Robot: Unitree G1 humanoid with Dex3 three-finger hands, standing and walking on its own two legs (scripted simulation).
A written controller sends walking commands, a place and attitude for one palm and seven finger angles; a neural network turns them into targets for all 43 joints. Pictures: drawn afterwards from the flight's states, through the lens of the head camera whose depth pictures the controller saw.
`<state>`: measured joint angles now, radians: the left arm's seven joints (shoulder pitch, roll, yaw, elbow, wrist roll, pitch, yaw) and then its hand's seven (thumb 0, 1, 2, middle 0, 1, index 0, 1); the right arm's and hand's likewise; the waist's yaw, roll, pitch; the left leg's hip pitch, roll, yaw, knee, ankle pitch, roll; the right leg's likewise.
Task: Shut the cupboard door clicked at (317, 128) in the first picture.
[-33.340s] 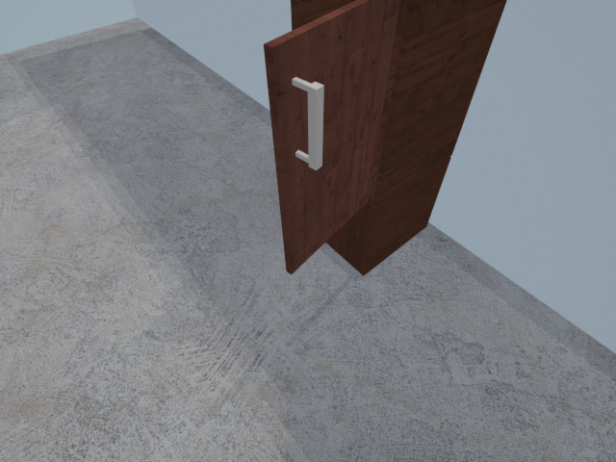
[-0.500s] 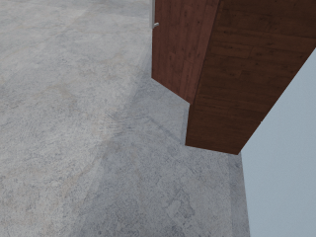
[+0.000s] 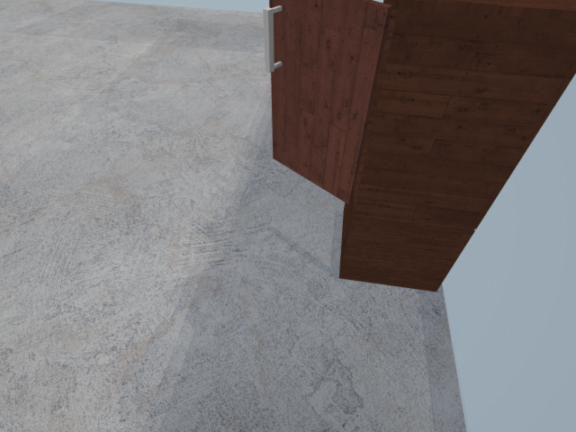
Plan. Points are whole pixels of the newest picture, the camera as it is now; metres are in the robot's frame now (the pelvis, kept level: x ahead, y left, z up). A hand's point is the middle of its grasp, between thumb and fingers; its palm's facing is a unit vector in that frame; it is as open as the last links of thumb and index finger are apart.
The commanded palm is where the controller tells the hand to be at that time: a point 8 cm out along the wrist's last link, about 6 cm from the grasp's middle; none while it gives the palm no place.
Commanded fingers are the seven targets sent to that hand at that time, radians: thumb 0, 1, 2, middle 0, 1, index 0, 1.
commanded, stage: let the arm hang, fingers relaxed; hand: left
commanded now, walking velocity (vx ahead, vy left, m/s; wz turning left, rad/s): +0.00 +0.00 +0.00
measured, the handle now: (273, 39) +1.06 +0.10 +0.10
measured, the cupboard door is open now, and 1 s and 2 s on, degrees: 56 56 56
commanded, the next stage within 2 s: look to check the result in 0.10 s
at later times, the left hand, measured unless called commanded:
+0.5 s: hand out of the picture +0.07 +0.23 -0.16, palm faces +0.01 -0.95 -0.31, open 7.4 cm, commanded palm none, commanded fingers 0.00 0.90 0.90 -0.20 -0.30 -0.20 -0.30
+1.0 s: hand out of the picture +0.10 +0.20 -0.16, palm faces +0.06 -0.95 -0.30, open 7.4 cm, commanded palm none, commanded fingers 0.00 0.90 0.90 -0.20 -0.30 -0.20 -0.30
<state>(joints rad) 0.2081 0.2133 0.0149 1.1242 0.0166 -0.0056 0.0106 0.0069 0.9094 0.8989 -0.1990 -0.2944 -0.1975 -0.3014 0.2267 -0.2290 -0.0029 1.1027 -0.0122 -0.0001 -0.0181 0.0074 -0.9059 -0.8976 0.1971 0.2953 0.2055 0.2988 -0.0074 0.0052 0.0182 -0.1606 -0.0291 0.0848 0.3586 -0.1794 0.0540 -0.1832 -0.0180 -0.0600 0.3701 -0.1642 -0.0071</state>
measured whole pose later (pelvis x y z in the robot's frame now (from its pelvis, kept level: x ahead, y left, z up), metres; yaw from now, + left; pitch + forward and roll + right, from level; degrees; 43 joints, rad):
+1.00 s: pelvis +0.03 -0.02 +0.00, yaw +4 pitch -1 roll +0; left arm 0.12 0.26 0.02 1.09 0.01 0.00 0.02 0.01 0.91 0.90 -0.20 -0.29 -0.20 -0.30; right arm 0.16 -0.28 0.00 1.08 -0.01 0.03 -0.01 0.01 -0.91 -0.90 0.20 0.30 0.20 0.30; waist -0.02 0.01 0.04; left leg -0.15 -0.02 0.01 0.38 -0.22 0.02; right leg -0.14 -0.02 -0.13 0.39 -0.24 -0.03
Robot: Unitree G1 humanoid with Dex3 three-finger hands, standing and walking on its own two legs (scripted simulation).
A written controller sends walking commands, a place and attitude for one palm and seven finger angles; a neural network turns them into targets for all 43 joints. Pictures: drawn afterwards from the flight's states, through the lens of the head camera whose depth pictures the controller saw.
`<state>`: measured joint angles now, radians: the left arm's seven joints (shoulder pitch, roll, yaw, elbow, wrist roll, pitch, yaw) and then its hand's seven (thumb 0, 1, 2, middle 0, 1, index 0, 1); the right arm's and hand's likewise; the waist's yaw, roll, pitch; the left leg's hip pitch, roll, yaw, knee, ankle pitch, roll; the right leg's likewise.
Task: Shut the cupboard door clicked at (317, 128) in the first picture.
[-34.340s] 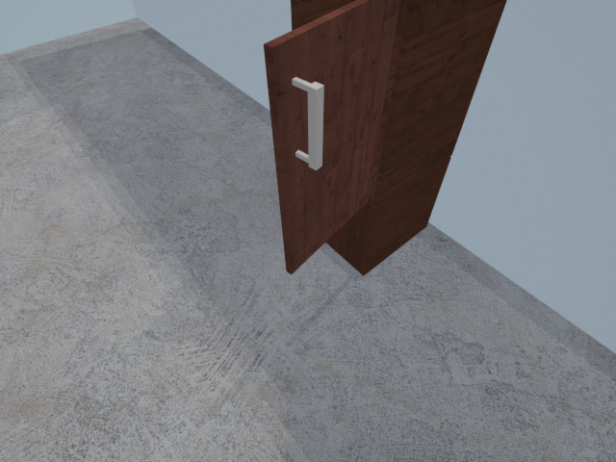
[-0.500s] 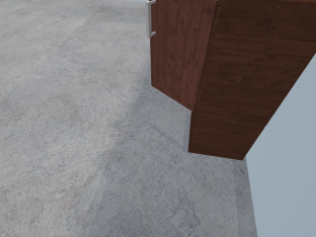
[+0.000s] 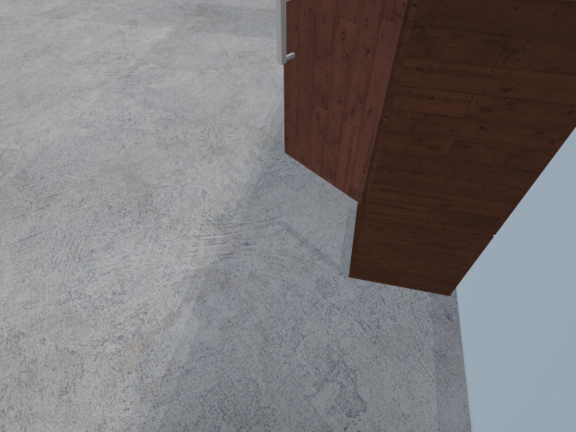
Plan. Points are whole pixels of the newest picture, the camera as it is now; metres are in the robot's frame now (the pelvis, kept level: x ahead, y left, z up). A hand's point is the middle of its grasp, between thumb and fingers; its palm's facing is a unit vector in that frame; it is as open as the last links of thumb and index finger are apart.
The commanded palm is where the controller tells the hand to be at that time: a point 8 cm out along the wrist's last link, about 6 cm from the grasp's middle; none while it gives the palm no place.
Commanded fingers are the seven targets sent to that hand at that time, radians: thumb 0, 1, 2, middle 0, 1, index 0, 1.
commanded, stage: walk to a spot facing it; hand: left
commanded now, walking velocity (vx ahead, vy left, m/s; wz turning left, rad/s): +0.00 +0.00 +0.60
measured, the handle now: (286, 29) +1.03 +0.05 +0.10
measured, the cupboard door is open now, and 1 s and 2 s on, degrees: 56 56 56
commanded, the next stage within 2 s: turn to face it in 1.84 s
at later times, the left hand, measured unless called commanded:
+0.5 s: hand out of the picture -0.02 +0.27 -0.17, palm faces +0.31 -0.91 -0.28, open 7.4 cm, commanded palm none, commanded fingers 0.00 0.90 0.90 -0.20 -0.30 -0.20 -0.30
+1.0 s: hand out of the picture -0.14 +0.24 -0.20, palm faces +0.67 -0.72 -0.20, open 7.4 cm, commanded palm none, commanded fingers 0.00 0.90 0.90 -0.20 -0.30 -0.20 -0.30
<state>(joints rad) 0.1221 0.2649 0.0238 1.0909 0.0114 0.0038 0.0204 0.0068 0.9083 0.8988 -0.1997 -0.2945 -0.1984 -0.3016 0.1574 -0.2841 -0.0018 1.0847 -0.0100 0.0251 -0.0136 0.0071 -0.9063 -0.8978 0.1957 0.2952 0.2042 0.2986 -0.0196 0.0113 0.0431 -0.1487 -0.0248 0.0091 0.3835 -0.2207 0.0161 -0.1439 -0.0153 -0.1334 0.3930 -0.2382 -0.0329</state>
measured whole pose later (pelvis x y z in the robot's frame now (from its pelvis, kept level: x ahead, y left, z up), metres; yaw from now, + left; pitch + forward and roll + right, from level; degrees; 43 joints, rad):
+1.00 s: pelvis +0.01 +0.11 -0.03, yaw +40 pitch +2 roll +0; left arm 0.37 0.21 0.07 0.99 0.03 -0.03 -0.02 0.01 0.91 0.90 -0.20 -0.29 -0.20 -0.30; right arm 0.12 -0.27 -0.06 0.88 -0.03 0.01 0.05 0.01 -0.91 -0.90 0.19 0.29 0.20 0.30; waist 0.02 -0.04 0.11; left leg -0.42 0.04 0.11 0.61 -0.23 0.03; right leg -0.09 -0.22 -0.27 0.66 -0.48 0.09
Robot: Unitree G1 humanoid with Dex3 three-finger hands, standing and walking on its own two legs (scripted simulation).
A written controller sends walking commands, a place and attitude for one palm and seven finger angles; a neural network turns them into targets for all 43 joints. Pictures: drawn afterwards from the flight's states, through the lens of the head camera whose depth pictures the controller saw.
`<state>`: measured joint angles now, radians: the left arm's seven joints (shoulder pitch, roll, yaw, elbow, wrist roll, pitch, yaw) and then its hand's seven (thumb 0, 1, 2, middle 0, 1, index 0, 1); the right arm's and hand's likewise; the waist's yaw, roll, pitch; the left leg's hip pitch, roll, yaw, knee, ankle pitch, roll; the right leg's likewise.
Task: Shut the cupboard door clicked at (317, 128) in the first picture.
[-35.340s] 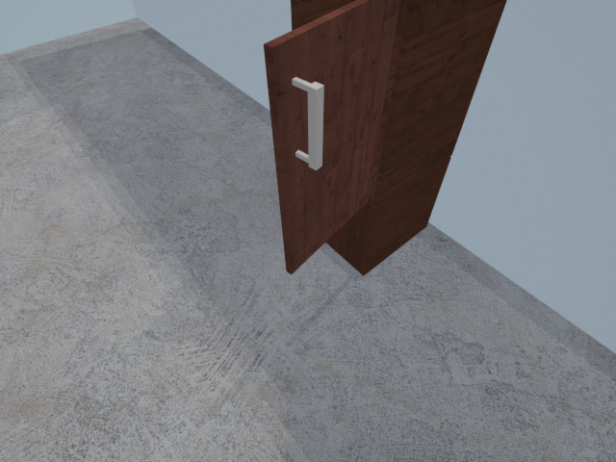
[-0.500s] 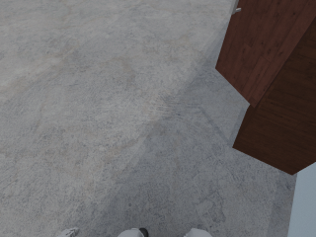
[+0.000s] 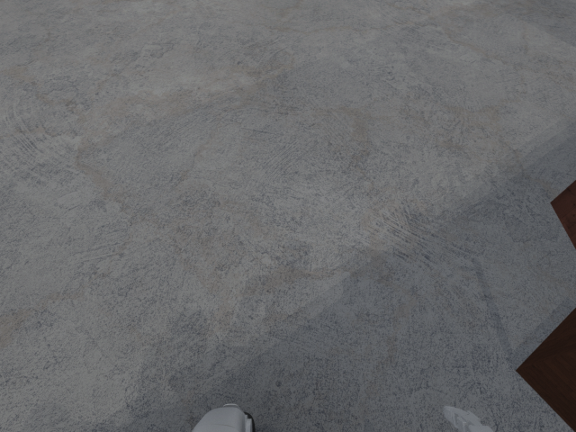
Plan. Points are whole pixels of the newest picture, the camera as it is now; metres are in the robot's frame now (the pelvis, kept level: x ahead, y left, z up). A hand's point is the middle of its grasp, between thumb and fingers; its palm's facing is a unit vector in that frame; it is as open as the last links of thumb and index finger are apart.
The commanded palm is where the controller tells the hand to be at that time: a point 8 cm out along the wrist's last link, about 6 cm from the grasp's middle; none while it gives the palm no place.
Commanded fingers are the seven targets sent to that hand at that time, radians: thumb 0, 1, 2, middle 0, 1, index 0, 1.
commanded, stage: walk to a spot facing it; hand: left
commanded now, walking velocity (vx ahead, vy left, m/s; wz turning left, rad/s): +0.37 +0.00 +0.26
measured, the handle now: out of the picture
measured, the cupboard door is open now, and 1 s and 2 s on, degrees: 56 56 56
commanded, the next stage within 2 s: turn to face it in 0.84 s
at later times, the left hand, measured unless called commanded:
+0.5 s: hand (200, 312) +0.30 +0.18 -0.14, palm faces +0.09 -0.97 -0.21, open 7.4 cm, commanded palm none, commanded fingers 0.00 0.90 0.90 -0.20 -0.30 -0.20 -0.30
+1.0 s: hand (176, 300) +0.33 +0.23 -0.18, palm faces +0.34 -0.93 -0.15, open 7.4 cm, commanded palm none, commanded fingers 0.00 0.90 0.90 -0.20 -0.30 -0.20 -0.30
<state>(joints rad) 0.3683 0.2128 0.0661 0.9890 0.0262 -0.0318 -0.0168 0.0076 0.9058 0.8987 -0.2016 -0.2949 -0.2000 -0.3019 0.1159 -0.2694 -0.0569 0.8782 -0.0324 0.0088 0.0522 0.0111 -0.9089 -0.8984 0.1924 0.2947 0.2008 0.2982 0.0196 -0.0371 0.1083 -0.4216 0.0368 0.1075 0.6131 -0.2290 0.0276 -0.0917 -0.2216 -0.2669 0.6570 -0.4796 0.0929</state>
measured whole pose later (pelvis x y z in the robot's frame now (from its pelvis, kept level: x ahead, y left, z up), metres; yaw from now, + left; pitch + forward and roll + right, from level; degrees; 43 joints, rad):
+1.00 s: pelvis +0.42 +0.08 +0.00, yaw +16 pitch +0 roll -1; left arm 0.35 0.16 0.05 1.08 0.02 -0.01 0.00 0.01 0.91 0.90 -0.20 -0.29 -0.20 -0.30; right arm 0.11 -0.19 -0.03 0.93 -0.03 -0.05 0.00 0.00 -0.91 -0.90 0.19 0.29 0.20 0.30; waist 0.02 -0.03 0.12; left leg -0.45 0.00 0.12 0.68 -0.23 0.10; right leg -0.30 -0.11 -0.09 1.14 -0.50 0.01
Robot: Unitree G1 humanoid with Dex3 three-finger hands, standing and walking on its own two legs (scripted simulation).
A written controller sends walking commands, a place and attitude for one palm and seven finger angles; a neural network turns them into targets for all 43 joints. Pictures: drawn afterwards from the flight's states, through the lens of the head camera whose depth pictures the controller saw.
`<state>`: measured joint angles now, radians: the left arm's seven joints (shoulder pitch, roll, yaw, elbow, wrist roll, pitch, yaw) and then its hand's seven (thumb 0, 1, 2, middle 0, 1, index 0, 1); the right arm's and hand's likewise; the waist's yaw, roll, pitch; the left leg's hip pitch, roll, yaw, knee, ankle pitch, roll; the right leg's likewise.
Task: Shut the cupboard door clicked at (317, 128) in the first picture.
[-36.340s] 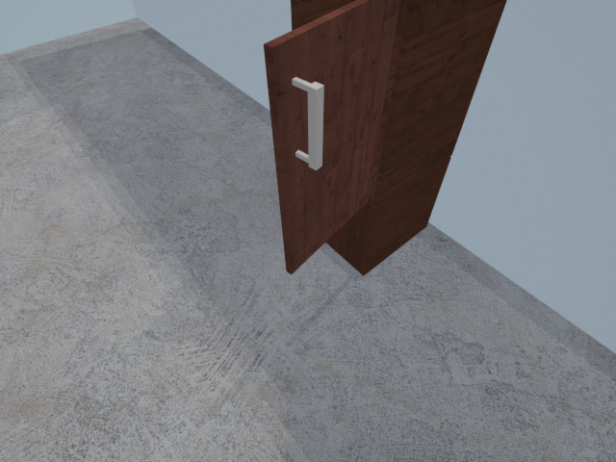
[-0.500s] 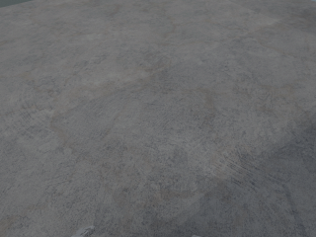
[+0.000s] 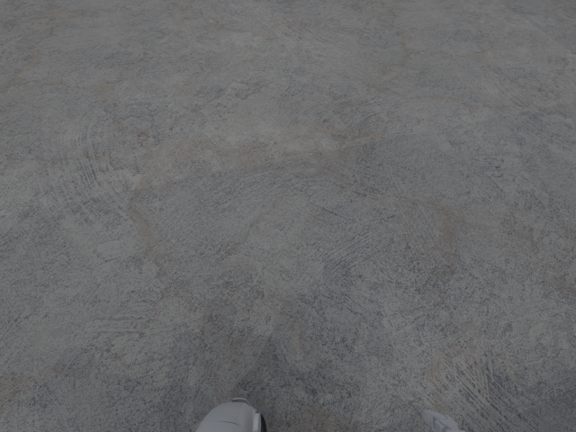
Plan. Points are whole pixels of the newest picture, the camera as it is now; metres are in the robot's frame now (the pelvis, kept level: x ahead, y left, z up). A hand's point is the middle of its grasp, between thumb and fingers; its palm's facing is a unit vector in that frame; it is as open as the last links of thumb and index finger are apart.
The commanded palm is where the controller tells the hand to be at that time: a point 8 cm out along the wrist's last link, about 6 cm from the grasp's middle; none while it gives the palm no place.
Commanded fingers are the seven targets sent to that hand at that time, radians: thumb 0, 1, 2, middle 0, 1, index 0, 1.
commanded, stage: turn to face it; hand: left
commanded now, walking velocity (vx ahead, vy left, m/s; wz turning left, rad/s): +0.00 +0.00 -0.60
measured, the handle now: out of the picture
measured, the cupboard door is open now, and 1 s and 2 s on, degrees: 56 56 56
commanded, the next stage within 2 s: none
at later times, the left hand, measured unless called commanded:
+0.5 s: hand (212, 338) +0.27 +0.15 -0.15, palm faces -0.23 -0.94 -0.23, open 7.4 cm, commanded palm none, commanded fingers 0.00 0.90 0.90 -0.20 -0.30 -0.20 -0.30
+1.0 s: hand (219, 265) +0.40 +0.16 -0.14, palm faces -0.47 -0.85 -0.22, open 7.4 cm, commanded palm none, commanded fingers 0.00 0.90 0.90 -0.20 -0.30 -0.20 -0.30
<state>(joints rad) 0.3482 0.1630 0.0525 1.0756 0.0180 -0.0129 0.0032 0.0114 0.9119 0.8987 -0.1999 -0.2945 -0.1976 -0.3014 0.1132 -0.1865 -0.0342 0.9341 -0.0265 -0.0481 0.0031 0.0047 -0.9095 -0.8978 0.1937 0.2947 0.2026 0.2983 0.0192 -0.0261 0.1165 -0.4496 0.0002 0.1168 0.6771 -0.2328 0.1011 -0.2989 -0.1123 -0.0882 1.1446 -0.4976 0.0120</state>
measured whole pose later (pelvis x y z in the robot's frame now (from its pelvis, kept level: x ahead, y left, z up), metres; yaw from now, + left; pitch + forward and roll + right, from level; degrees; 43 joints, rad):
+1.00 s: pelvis +0.21 +0.02 +0.02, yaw -33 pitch +1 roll -3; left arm 0.16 0.28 0.10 0.89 0.02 0.08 -0.03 0.01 0.91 0.90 -0.20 -0.29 -0.19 -0.30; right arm 0.18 -0.20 -0.01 0.86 -0.03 0.02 -0.03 0.01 -0.90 -0.90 0.20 0.30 0.21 0.30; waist 0.01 -0.01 0.08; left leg -0.27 0.13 0.13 0.52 -0.26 -0.01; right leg -0.45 -0.01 -0.04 1.05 -0.50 0.05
